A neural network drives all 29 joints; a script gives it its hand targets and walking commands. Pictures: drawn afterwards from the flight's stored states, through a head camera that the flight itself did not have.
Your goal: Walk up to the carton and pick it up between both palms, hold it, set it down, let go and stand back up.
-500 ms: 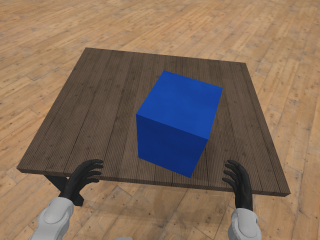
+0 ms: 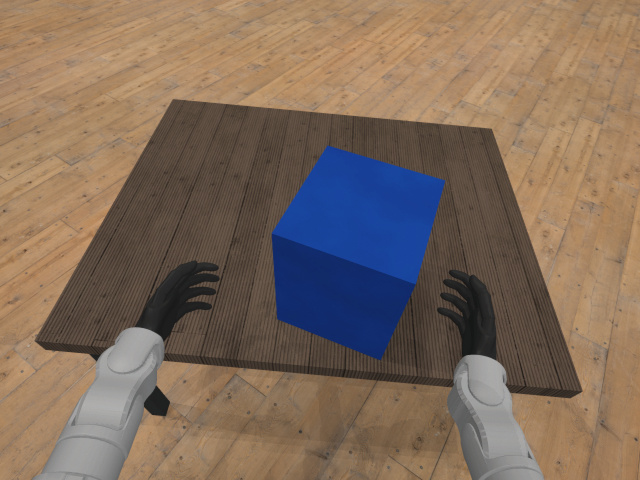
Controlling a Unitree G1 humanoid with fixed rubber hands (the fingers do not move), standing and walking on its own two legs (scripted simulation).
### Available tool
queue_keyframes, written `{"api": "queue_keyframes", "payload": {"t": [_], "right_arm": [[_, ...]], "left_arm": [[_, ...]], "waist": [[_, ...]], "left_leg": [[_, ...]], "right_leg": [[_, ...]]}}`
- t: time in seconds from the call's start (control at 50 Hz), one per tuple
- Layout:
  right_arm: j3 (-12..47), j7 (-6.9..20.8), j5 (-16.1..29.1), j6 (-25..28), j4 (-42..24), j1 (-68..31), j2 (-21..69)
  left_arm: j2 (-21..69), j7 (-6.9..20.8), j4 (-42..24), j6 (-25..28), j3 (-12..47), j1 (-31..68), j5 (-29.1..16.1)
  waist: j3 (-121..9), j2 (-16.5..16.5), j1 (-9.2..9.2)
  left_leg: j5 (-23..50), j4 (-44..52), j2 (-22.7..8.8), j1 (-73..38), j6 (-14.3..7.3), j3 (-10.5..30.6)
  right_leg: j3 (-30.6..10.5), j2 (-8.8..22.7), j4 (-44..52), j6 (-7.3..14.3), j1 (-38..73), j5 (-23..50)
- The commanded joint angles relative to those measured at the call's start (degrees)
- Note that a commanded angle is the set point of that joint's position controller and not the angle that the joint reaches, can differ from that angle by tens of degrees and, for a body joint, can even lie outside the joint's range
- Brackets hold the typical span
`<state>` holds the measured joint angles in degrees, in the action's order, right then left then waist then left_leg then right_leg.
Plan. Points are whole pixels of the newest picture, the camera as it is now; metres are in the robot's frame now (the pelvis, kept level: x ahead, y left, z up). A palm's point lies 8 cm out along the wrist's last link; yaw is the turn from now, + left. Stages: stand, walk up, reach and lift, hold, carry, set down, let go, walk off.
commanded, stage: reach and lift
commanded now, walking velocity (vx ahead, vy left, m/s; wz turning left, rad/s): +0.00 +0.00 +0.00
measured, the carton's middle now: (354, 255) +0.46 -0.03 -0.06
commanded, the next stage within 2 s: none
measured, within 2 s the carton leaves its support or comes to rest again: neither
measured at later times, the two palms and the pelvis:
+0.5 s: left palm (169, 249) +0.36 +0.22 +0.07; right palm (471, 280) +0.34 -0.16 +0.07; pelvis +0.00 +0.00 +0.00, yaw +0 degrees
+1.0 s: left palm (199, 195) +0.43 +0.19 +0.10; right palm (475, 237) +0.38 -0.16 +0.10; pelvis -0.01 +0.00 +0.00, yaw +0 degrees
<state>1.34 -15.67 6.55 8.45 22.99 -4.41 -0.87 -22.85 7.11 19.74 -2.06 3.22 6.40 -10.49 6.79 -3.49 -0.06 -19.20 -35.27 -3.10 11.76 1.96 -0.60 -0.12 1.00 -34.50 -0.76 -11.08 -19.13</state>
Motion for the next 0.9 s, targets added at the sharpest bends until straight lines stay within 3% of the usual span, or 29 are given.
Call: {"api": "queue_keyframes", "payload": {"t": [0.0, 0.18, 0.34, 0.58, 0.88], "right_arm": [[-5.5, -1.5, 2.8, 0.0, -11.6, -17.1, -3.2], [-7.2, -1.9, 2.8, -3.8, -8.6, -27.2, -4.8], [-8.7, -2.0, 3.0, -5.6, -4.4, -35.6, -7.0], [-10.4, -1.8, 3.1, -7.8, 4.6, -50.0, -10.0], [-10.9, -0.8, 4.3, -6.9, 16.0, -67.5, -13.0]], "left_arm": [[-8.7, -2.0, -11.5, 0.9, -4.7, 26.3, -8.0], [-8.4, -2.2, -4.7, -2.2, -5.0, 36.5, -7.5], [-7.7, -2.6, -0.8, -2.9, -3.7, 45.6, -7.5], [-7.4, -3.4, 11.9, -1.9, -1.6, 60.2, -7.9], [-6.5, -5.2, 30.3, 3.5, 1.7, 77.2, -9.0]], "waist": [[-24.3, 10.7, 7.0], [-27.2, 9.8, 8.48], [-31.4, 10.6, 10.72], [-35.9, 11.2, 13.16], [-46.9, 12.7, 13.16]], "left_leg": [[21.0, 9.2, 4.0, -5.4, 0.6, -2.5], [19.8, 9.5, 4.0, -2.9, 0.3, -2.3], [24.0, 7.7, 3.8, -3.6, 1.2, -1.7], [22.9, 5.9, 3.2, -3.3, 2.0, -1.2], [24.3, 2.8, 2.8, -2.9, 2.8, -0.6]], "right_leg": [[0.6, -1.6, 11.2, -1.1, 5.5, 27.8], [0.7, -1.7, 11.0, -1.8, 5.8, 28.9], [1.3, -2.2, 10.0, -1.9, 4.1, 32.6], [2.5, -2.6, 9.5, -1.0, -0.5, 29.4], [3.8, -3.0, 7.7, 0.5, -8.4, 28.5]]}}
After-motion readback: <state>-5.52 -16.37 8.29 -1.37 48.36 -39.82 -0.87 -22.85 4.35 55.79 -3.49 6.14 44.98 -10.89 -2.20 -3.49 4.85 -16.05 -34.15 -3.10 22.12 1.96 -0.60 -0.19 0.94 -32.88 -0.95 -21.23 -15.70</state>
